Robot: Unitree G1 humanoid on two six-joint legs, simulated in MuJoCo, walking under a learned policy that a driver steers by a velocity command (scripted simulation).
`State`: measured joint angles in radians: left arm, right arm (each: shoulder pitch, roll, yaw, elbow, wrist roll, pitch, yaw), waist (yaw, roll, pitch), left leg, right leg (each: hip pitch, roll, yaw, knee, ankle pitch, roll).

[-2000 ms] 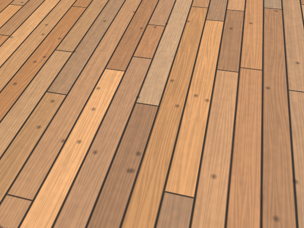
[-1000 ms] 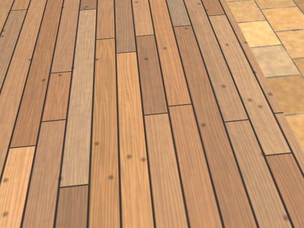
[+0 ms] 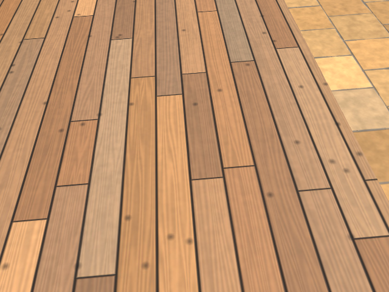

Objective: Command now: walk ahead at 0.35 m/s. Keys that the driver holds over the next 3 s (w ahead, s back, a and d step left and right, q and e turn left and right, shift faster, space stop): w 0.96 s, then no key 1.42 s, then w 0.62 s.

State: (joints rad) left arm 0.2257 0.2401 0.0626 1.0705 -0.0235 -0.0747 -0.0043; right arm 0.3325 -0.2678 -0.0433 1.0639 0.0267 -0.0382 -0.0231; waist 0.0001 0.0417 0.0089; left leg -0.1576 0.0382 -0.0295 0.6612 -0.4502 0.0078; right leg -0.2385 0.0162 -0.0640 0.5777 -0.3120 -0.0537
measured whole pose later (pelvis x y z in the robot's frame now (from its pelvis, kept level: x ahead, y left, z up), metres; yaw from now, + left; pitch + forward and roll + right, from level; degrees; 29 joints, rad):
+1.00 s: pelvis +0.54 +0.01 -0.01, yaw +0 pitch +2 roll +2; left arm -0.02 0.23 0.04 0.86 -0.01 -0.10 -0.04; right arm 0.42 -0.25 -0.05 1.05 0.01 -0.06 -0.01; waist -0.07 -0.02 0.02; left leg 0.10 -0.03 0.04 0.30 -0.43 0.01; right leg -0.51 -0.03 -0.03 0.48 0.00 -0.07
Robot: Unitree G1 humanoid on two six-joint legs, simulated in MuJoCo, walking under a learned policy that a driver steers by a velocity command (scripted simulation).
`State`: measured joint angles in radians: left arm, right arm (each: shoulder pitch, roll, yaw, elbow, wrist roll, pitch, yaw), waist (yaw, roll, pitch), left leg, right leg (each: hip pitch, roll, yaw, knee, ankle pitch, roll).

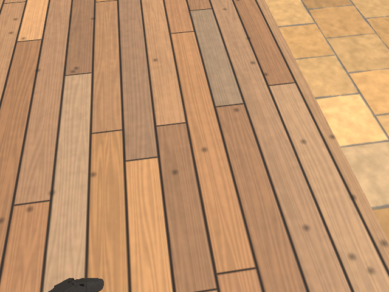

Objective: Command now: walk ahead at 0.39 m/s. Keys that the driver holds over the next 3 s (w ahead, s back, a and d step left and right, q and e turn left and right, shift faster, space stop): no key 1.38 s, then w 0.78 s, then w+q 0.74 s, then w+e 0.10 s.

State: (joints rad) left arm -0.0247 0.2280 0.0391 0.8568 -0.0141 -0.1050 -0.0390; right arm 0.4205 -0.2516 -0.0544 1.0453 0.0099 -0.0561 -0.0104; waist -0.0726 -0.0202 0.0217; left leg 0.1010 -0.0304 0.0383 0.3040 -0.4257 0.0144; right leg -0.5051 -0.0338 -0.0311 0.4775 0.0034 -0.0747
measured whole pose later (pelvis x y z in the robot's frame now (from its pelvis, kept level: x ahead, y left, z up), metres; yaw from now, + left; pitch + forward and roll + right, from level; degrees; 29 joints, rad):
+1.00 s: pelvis +0.19 +0.00 +0.01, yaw +0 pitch -1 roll +0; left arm 0.21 0.21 0.03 1.10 0.00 0.00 0.04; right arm 0.11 -0.21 -0.06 1.08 0.00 0.01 -0.03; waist 0.01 0.00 0.04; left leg -0.24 0.00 0.01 0.50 -0.24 0.00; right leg -0.13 -0.01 -0.06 0.48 -0.32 0.00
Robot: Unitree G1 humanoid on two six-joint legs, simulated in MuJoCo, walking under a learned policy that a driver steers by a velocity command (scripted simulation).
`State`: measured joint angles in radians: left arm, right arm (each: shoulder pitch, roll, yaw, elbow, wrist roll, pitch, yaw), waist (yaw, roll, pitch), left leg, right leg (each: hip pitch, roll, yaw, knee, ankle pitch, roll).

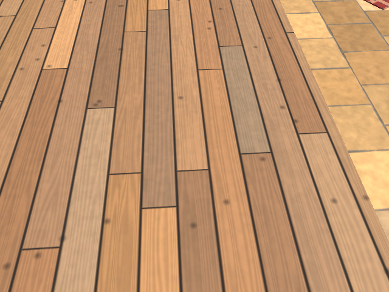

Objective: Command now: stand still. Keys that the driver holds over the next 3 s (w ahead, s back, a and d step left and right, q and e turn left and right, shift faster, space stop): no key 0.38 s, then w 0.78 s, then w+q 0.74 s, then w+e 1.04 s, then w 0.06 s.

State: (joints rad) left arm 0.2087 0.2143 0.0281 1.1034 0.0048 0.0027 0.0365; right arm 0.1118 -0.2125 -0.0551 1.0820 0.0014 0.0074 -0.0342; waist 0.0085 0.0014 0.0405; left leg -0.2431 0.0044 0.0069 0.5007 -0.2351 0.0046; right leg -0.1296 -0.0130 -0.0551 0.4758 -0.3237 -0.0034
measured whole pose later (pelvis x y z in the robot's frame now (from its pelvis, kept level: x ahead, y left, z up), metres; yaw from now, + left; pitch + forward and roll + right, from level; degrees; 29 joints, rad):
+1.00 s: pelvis +0.17 +0.05 +0.00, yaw +0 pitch +2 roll +0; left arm 0.04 0.24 0.06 0.93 -0.03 -0.08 -0.01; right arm 0.46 -0.17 -0.02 1.11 0.00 -0.09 -0.01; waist -0.08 -0.03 -0.01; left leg 0.06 -0.03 0.07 0.20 -0.29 0.04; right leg -0.68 -0.10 -0.01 0.73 -0.01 -0.03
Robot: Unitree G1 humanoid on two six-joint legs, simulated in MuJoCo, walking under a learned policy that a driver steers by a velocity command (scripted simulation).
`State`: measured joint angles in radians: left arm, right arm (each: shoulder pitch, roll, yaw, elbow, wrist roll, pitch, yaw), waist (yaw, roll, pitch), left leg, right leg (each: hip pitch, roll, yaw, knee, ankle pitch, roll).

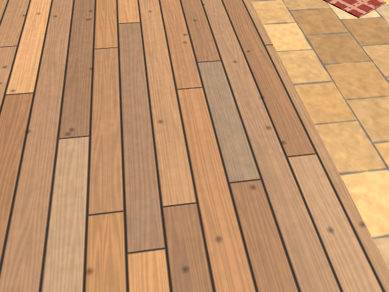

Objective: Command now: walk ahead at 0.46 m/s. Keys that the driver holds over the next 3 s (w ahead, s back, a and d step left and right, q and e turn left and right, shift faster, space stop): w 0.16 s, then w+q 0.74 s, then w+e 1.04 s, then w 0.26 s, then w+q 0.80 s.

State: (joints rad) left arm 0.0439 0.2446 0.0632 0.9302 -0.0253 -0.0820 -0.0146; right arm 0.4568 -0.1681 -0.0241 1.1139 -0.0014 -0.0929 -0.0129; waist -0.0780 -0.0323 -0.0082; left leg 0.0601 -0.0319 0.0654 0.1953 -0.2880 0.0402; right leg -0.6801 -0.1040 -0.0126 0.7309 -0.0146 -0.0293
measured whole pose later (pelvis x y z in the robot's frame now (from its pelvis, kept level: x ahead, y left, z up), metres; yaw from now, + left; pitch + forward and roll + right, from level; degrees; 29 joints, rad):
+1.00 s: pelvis +0.58 +0.07 +0.01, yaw +23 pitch +2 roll +0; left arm 0.07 0.29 0.07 0.82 0.00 -0.11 0.01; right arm 0.30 -0.24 -0.08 0.83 0.01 -0.07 0.00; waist -0.03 -0.04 0.03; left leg -0.17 -0.11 -0.05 0.31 -0.17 0.10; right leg -0.68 -0.14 0.06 0.88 -0.12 0.03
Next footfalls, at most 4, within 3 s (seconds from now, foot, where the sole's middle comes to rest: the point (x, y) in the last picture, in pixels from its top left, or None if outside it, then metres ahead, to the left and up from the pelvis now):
0.16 right None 0.30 -0.14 -0.78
0.72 left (145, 274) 0.58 0.13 -0.78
1.26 right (166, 184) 0.95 0.05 -0.78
1.74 left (111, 143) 1.19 0.29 -0.78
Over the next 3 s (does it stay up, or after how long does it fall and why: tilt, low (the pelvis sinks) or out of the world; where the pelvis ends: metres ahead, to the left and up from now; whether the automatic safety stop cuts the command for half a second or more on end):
stays up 1.69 0.14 0.00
